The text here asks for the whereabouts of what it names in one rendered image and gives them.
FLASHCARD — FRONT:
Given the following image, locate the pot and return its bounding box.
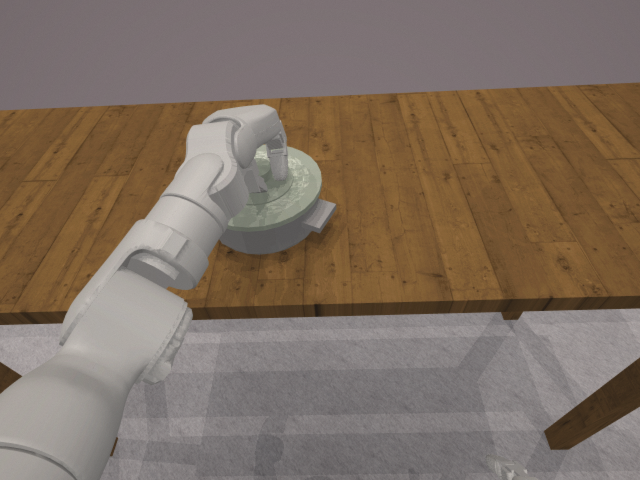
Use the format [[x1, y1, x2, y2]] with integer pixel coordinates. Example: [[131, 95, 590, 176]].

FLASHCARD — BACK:
[[219, 198, 336, 255]]

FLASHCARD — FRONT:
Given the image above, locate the table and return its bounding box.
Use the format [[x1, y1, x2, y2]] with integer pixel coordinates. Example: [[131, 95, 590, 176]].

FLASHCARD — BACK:
[[0, 83, 640, 456]]

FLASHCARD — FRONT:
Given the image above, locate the knob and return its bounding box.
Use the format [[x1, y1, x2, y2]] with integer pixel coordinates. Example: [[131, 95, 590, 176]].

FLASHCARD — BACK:
[[254, 158, 272, 182]]

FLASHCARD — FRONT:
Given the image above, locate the robot left upper arm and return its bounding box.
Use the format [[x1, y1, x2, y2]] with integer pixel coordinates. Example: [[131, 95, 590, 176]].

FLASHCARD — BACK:
[[0, 266, 193, 480]]

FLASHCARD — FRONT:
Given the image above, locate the robot left forearm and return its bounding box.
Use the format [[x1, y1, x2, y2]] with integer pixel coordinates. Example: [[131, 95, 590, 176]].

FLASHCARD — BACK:
[[59, 114, 257, 346]]

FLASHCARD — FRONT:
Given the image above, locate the lid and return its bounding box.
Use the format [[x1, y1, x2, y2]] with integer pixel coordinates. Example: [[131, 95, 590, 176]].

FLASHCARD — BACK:
[[227, 145, 322, 232]]

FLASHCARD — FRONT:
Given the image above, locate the robot right hand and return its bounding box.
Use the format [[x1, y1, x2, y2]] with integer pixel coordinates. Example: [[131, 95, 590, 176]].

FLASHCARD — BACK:
[[486, 454, 538, 480]]

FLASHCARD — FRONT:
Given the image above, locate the robot left hand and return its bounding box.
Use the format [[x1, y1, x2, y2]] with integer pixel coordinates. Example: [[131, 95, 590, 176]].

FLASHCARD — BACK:
[[202, 104, 288, 193]]

